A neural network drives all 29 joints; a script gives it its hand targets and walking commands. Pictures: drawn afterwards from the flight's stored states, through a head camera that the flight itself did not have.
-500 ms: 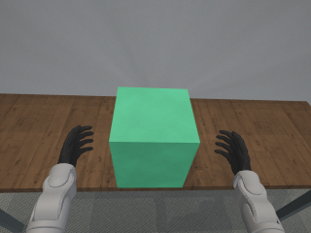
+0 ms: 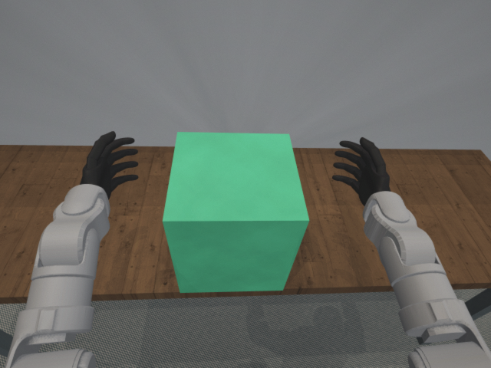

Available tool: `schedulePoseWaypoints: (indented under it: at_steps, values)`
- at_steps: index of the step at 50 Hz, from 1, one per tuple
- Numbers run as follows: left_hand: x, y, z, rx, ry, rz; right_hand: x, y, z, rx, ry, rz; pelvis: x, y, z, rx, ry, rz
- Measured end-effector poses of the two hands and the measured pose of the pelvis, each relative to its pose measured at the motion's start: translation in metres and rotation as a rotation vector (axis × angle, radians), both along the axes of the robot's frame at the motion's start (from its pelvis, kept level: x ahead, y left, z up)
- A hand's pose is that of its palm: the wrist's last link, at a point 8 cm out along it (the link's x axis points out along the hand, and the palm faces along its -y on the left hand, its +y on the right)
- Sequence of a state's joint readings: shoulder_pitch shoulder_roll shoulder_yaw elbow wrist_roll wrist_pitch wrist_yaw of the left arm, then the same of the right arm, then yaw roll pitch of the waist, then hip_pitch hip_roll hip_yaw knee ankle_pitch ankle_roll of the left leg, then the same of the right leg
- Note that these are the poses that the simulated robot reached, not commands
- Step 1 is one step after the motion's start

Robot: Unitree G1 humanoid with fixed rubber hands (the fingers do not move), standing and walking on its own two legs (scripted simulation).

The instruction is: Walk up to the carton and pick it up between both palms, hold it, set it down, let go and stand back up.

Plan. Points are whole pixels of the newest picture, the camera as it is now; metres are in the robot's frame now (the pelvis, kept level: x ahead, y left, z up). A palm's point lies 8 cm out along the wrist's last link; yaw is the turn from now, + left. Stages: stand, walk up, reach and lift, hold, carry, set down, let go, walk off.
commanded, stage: reach and lift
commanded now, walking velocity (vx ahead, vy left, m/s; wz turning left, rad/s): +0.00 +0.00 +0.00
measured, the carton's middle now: (233, 215) +0.41 +0.03 +0.00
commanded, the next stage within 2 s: none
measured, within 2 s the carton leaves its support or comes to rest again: neither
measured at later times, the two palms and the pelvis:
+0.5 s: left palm (92, 131) +0.41 +0.24 +0.19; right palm (366, 135) +0.43 -0.18 +0.19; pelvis -0.01 +0.01 +0.00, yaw +1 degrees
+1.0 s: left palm (125, 191) +0.40 +0.22 +0.06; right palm (339, 189) +0.42 -0.17 +0.07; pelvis -0.01 +0.01 -0.01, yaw +2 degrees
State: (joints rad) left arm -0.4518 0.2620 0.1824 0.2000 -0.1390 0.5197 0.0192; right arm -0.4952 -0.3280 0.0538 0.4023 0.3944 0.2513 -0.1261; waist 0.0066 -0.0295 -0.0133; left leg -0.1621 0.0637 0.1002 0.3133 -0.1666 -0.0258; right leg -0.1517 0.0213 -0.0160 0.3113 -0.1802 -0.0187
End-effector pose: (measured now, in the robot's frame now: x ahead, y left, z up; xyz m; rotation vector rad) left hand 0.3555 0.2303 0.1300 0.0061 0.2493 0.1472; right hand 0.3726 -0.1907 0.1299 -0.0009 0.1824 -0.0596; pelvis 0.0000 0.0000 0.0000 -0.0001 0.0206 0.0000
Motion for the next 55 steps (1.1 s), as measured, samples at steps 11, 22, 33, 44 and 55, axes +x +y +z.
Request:
schedulePoseWaypoints:
  at_steps: [11,22,33,44,55]
  values:
    - [0.026,0.005,0.035,0.011,-0.022,0.001,0.025,0.004,0.029,0.005,0.008,0.012,-0.004,0.004,0.000,-0.003,0.026,0.009]
    - [0.047,0.010,0.055,0.021,-0.008,0.011,0.052,0.012,0.056,-0.005,0.032,0.015,-0.006,0.006,-0.001,-0.008,0.045,0.021]
    - [0.051,-0.002,0.012,0.054,0.028,-0.020,0.057,0.011,0.014,-0.033,0.093,0.001,-0.004,0.007,-0.001,-0.015,0.054,0.032]
    - [0.040,-0.007,-0.058,0.035,0.020,0.015,0.045,0.026,-0.057,-0.027,0.091,0.023,-0.010,0.006,-0.008,-0.020,0.179,0.026]
    - [0.040,-0.014,-0.081,0.033,0.007,0.016,0.048,0.020,-0.069,-0.058,0.085,-0.011,-0.018,0.004,-0.019,-0.021,0.279,0.031]
